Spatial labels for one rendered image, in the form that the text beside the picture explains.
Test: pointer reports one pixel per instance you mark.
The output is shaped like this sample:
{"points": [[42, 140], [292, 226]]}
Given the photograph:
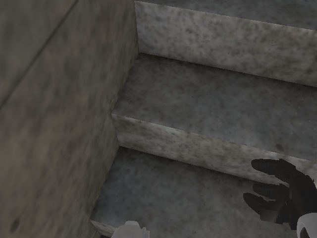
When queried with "robot right forearm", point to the robot right forearm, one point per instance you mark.
{"points": [[307, 226]]}

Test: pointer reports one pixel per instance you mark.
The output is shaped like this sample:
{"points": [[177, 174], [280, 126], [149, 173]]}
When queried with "robot right hand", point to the robot right hand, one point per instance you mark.
{"points": [[291, 202]]}

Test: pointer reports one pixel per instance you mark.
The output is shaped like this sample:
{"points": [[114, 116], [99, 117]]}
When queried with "left robot shin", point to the left robot shin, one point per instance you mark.
{"points": [[131, 222]]}

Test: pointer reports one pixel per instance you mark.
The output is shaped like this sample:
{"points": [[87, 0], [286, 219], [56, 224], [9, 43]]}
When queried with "robot left thigh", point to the robot left thigh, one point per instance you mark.
{"points": [[131, 231]]}

